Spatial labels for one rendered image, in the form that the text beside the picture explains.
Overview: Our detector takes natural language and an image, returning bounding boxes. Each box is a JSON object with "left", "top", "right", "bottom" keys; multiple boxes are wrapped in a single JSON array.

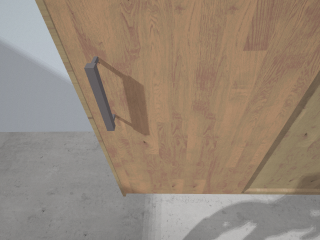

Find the handle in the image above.
[{"left": 84, "top": 56, "right": 116, "bottom": 131}]

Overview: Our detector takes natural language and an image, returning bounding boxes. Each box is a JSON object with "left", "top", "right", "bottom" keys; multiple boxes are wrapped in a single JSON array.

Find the wardrobe door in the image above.
[
  {"left": 44, "top": 0, "right": 320, "bottom": 194},
  {"left": 244, "top": 71, "right": 320, "bottom": 189}
]

